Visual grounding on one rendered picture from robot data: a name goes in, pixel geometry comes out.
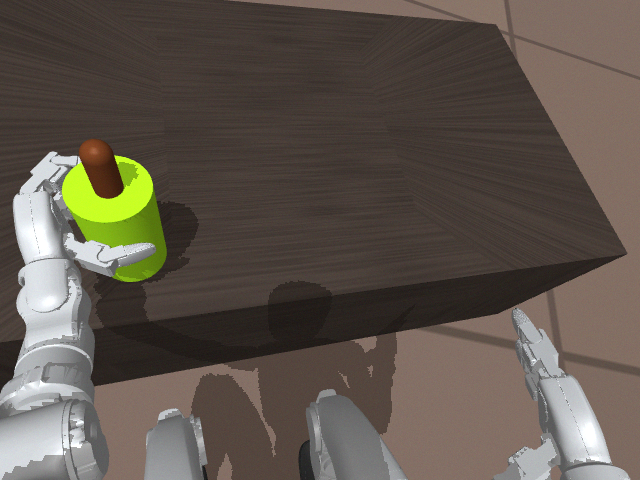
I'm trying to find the bottle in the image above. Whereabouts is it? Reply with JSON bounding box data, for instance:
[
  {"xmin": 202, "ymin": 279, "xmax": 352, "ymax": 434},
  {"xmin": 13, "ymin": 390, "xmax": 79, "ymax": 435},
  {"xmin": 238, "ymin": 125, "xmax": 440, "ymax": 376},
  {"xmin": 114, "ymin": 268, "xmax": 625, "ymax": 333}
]
[{"xmin": 62, "ymin": 139, "xmax": 167, "ymax": 282}]

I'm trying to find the right robot hand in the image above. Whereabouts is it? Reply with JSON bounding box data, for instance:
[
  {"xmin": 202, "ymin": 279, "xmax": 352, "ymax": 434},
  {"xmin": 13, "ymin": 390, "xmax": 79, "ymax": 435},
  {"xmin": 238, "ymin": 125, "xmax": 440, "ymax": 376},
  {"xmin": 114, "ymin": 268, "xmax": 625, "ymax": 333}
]
[{"xmin": 491, "ymin": 308, "xmax": 612, "ymax": 480}]

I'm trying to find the right robot arm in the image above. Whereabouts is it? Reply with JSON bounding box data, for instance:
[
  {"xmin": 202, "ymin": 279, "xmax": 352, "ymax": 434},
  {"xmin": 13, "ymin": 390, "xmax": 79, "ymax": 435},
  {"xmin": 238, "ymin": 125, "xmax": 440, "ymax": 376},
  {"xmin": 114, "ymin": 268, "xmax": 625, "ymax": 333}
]
[{"xmin": 560, "ymin": 462, "xmax": 631, "ymax": 480}]

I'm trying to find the right robot foot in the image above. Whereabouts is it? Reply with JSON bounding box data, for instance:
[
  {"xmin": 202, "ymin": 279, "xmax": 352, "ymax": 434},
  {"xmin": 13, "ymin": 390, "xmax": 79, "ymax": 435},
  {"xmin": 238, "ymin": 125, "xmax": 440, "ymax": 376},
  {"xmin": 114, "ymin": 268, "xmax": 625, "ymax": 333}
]
[{"xmin": 299, "ymin": 440, "xmax": 315, "ymax": 480}]

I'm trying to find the left robot arm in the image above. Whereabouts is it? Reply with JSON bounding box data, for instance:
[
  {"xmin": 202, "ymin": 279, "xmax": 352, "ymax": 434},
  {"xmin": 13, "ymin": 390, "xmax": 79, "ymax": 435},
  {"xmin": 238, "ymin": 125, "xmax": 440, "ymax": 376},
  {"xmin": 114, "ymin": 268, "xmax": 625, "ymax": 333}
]
[{"xmin": 0, "ymin": 258, "xmax": 109, "ymax": 480}]

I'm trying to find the left robot hand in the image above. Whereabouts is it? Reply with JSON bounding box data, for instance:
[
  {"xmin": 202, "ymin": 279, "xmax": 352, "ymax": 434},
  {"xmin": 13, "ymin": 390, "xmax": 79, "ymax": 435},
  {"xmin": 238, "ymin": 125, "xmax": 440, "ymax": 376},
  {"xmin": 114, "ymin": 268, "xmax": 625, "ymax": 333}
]
[{"xmin": 13, "ymin": 151, "xmax": 156, "ymax": 277}]

